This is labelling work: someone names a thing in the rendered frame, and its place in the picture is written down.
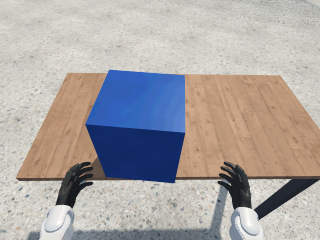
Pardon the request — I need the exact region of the robot right hand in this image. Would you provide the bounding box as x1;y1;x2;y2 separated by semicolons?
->
217;161;252;210

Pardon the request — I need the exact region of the carton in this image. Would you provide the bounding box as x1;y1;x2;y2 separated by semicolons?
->
85;69;186;184

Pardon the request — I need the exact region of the robot left hand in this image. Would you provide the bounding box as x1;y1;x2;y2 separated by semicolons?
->
55;162;94;208

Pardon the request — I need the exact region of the right robot forearm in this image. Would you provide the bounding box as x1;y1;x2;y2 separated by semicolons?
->
229;207;264;240

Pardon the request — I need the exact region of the left robot forearm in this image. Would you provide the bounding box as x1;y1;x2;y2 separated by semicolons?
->
39;205;75;240

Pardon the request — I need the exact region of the table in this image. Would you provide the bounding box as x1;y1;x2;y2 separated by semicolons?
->
16;72;320;220

